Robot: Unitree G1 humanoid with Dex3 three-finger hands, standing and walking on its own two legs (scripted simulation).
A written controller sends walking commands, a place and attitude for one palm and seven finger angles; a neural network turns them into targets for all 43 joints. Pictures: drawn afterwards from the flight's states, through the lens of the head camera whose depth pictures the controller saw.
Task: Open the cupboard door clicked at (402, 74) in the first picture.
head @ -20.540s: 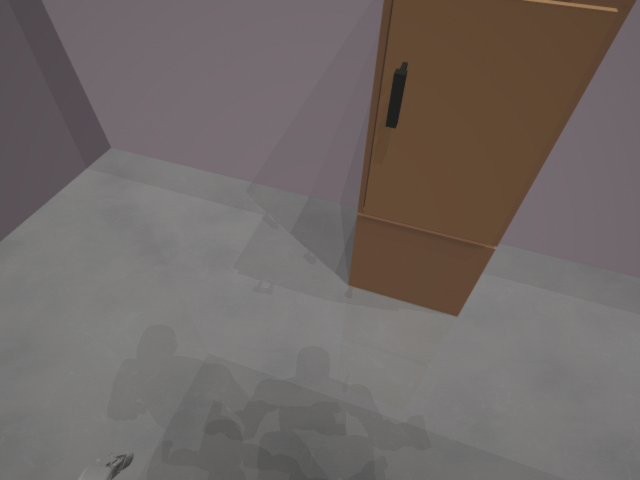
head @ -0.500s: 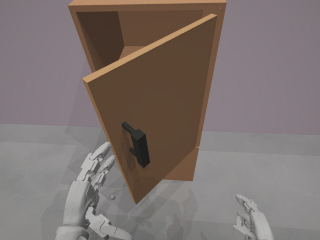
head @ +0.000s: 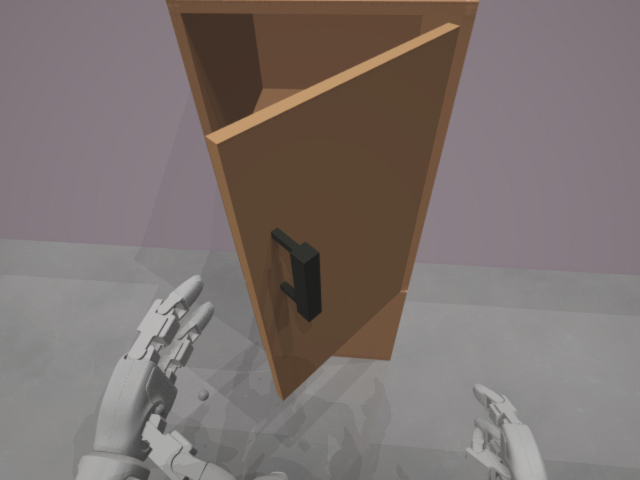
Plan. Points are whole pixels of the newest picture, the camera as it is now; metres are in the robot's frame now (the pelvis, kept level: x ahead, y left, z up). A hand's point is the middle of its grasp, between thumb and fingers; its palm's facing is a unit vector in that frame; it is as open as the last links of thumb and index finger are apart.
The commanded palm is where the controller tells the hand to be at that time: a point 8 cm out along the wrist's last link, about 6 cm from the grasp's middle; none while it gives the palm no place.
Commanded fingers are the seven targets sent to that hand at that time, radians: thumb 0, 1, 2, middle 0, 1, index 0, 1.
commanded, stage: draw the hand back to the body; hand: left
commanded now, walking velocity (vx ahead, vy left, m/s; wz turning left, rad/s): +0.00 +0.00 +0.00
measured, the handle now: (295, 274) +0.34 +0.06 +0.10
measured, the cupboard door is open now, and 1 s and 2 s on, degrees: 49 49 49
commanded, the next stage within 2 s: step back with the hand held close in 1.40 s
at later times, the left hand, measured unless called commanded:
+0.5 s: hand (112, 373) +0.19 +0.20 +0.14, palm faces +0.19 -0.95 -0.26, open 15.1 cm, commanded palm +0.16 +0.25 +0.17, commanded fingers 0.00 0.03 0.52 -0.17 -0.30 -0.17 -0.30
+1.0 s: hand (40, 303) +0.23 +0.27 +0.19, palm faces +0.40 -0.82 -0.41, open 9.3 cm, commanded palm +0.18 +0.31 +0.22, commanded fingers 0.00 0.90 0.90 -0.20 -0.30 -0.20 -0.30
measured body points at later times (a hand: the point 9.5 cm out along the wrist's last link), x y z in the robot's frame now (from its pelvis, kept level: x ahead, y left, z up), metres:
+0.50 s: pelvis +0.01 +0.01 +0.03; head +0.00 +0.00 +0.48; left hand +0.17 +0.25 +0.16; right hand +0.20 -0.20 -0.03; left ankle +0.05 +0.11 -0.69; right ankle -0.04 -0.09 -0.69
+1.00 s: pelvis +0.04 +0.01 +0.05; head +0.02 +0.00 +0.50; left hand +0.20 +0.31 +0.21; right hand +0.23 -0.21 -0.03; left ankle +0.05 +0.11 -0.69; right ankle -0.04 -0.09 -0.69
